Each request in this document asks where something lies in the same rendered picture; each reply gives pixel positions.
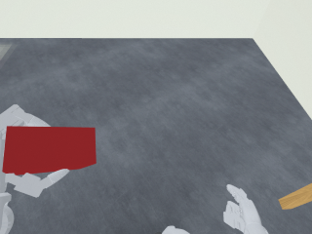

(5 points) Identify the left robot hand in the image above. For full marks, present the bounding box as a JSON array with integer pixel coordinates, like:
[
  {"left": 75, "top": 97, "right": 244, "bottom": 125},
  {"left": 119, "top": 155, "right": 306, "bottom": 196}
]
[{"left": 0, "top": 104, "right": 70, "bottom": 198}]

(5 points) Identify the table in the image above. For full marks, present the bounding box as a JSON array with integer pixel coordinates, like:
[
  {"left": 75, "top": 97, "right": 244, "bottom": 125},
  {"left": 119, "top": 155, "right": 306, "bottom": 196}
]
[{"left": 279, "top": 183, "right": 312, "bottom": 210}]

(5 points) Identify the sponge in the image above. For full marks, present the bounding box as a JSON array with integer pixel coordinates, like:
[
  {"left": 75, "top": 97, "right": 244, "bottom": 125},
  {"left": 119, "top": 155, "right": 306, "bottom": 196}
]
[{"left": 2, "top": 126, "right": 97, "bottom": 176}]

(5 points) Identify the right robot forearm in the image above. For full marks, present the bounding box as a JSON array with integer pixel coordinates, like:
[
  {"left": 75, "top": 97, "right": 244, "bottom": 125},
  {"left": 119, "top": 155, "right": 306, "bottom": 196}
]
[{"left": 244, "top": 223, "right": 269, "bottom": 234}]

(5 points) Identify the left robot forearm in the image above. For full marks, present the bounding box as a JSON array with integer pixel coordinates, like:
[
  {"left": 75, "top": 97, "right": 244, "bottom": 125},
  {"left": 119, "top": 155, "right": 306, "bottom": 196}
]
[{"left": 0, "top": 192, "right": 15, "bottom": 234}]

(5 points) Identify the right robot hand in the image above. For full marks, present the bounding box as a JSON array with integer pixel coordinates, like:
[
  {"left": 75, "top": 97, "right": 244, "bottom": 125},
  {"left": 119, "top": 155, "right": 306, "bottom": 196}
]
[{"left": 223, "top": 184, "right": 262, "bottom": 233}]

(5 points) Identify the robot right shin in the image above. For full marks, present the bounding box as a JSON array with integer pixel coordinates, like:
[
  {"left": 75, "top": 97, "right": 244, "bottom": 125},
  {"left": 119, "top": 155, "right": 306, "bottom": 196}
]
[{"left": 163, "top": 225, "right": 175, "bottom": 233}]

